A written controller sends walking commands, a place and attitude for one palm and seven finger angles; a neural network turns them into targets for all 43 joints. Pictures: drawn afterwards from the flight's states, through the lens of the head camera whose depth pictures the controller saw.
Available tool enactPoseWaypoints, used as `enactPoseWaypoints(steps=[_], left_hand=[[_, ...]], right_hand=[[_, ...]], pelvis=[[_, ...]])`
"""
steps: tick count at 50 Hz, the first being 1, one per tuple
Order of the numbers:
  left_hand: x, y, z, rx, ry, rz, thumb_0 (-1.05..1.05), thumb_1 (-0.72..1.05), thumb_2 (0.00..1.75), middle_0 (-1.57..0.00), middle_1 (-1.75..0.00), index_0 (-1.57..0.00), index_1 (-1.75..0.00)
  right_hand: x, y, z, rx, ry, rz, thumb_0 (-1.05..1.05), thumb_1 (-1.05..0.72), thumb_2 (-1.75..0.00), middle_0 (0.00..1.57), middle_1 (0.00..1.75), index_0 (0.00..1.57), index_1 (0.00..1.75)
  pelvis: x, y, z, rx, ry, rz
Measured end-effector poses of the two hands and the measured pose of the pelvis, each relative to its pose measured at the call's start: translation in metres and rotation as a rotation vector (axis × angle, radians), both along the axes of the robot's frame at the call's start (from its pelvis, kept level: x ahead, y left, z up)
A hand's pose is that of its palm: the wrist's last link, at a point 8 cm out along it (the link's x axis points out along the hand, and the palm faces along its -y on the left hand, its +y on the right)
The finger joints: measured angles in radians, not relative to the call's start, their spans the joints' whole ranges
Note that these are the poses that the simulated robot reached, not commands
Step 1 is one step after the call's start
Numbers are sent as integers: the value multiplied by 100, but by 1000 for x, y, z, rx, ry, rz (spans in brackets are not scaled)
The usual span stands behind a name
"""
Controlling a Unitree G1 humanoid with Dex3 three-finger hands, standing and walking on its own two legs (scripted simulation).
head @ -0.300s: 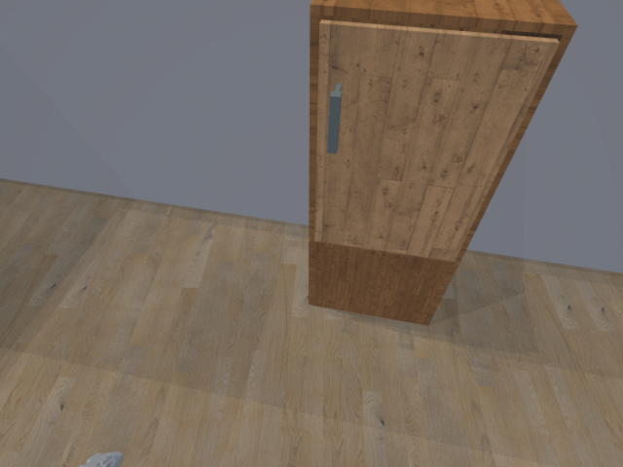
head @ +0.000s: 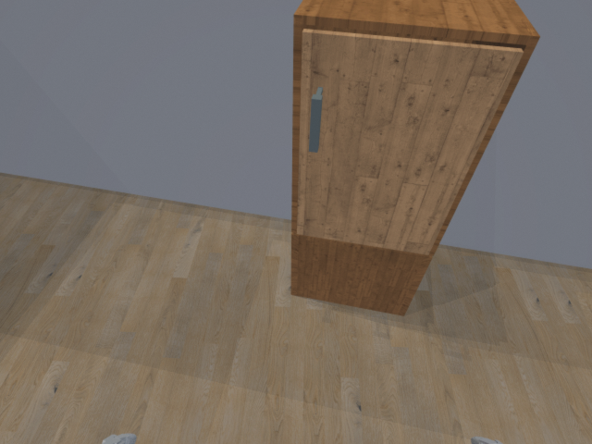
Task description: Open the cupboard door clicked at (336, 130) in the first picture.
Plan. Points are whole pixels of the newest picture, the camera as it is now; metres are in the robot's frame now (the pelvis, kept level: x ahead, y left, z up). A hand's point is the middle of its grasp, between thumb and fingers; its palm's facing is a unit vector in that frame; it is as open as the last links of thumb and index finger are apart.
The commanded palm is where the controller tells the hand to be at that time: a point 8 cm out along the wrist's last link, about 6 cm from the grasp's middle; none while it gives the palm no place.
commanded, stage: stand and wait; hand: left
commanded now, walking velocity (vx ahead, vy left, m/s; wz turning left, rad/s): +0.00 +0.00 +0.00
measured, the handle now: (316, 120) +0.74 +0.00 +0.06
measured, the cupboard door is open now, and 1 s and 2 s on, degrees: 1 1 1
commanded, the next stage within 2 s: look at it before walking up in 0.52 s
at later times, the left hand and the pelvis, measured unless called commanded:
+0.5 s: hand out of the picture +0.06 +0.24 -0.15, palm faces -0.02 -0.94 -0.34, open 7.4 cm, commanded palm none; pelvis -0.01 -0.01 +0.00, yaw +0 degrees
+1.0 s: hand out of the picture +0.06 +0.23 -0.15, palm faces -0.02 -0.95 -0.32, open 7.4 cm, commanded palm none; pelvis -0.01 -0.02 +0.01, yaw +0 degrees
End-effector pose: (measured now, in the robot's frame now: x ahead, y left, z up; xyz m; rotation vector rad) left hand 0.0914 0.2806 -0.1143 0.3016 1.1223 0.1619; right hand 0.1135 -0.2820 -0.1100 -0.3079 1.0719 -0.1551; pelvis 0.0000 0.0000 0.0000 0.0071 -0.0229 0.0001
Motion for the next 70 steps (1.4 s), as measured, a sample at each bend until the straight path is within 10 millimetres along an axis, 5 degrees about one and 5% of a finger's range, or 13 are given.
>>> enactPoseWaypoints(steps=[13, 23, 70], left_hand=[[-35, 2, -2, 19, 87, 37, 1, 90, 89, -21, -30, -20, -30], [-42, 1, 1, 28, 96, 39, 1, 90, 89, -20, -30, -20, -30], [-40, -7, -2, 9, 109, 33, 1, 90, 89, -20, -30, -20, -30]], right_hand=[[-43, -18, -7, -18, 115, -38, 1, -91, -90, 20, 30, 21, 30], [-62, -22, -11, -9, 154, -48, 1, -91, -90, 20, 30, 21, 30], [-53, -21, -7, -9, 137, -50, 1, -91, -90, 20, 30, 21, 30]], pelvis=[[-6, -8, 2, -1, -6, 4], [-12, -12, 4, -1, -7, 4], [-10, -14, 5, -5, 2, -13]])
